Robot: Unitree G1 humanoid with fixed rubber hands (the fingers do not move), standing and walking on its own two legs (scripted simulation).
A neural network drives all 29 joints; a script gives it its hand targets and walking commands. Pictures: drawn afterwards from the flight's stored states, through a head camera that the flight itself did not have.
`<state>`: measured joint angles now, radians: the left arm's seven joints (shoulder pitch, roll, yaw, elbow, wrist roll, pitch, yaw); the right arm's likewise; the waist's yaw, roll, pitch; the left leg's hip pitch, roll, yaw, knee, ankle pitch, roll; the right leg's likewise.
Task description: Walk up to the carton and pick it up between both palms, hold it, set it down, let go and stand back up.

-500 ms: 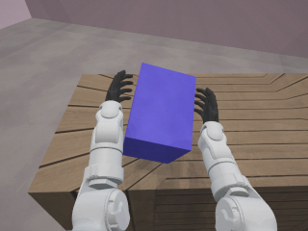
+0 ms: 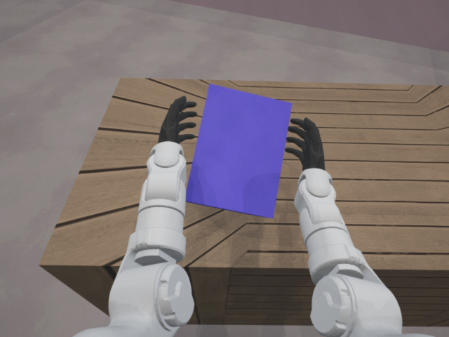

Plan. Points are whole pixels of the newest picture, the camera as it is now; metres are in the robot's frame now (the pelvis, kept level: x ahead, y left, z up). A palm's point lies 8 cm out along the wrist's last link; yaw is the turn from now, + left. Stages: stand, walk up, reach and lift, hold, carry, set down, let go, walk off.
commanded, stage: set down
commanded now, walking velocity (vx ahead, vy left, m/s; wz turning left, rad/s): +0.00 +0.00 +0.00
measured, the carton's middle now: (232, 158) +0.47 -0.04 +0.02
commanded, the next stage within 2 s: none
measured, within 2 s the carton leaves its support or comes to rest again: neither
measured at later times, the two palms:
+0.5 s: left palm (175, 152) +0.42 +0.08 +0.11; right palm (312, 162) +0.38 -0.17 +0.10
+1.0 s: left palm (176, 148) +0.44 +0.08 +0.10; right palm (311, 158) +0.40 -0.17 +0.09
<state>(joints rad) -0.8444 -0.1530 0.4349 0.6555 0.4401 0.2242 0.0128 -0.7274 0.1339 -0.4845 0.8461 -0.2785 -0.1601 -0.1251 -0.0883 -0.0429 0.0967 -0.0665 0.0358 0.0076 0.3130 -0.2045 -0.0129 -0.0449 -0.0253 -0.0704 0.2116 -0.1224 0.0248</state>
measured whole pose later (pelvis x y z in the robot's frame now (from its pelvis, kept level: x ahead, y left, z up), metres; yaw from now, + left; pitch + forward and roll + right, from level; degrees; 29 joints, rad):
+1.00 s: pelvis +0.02 -0.01 +0.00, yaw +0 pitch +1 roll -1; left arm -0.80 -0.17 0.49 0.71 0.45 0.14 0.01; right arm -0.75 0.20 -0.65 0.83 -0.38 -0.20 -0.08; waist -0.09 -0.02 0.06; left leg -0.10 0.05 0.01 0.31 -0.22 -0.01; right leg -0.10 -0.01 -0.08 0.24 -0.15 0.02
